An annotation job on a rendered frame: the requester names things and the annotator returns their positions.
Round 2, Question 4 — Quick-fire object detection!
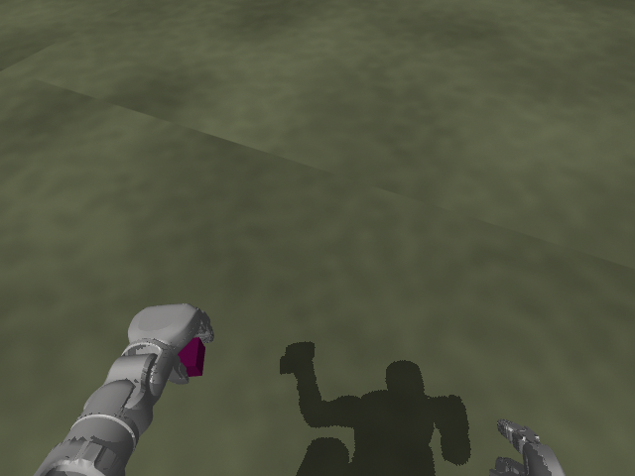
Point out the small box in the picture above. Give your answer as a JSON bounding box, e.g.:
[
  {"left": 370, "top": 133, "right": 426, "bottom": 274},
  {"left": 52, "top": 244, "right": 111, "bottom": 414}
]
[{"left": 178, "top": 337, "right": 205, "bottom": 377}]

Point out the right robot hand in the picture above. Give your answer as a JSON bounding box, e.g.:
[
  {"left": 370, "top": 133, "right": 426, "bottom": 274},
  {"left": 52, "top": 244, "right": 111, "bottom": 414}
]
[{"left": 489, "top": 419, "right": 566, "bottom": 476}]

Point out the left robot hand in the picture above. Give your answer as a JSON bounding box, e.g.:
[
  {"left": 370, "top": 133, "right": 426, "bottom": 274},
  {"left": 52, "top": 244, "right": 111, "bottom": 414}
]
[{"left": 128, "top": 303, "right": 214, "bottom": 385}]

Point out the left robot arm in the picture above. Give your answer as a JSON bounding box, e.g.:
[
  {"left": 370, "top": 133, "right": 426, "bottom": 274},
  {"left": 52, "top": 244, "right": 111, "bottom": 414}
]
[{"left": 34, "top": 339, "right": 175, "bottom": 476}]

